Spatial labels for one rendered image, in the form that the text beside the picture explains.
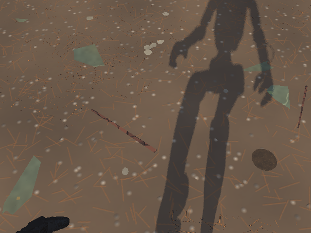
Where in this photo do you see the robot left hand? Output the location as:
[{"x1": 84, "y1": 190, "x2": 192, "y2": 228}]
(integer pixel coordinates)
[{"x1": 16, "y1": 216, "x2": 70, "y2": 233}]

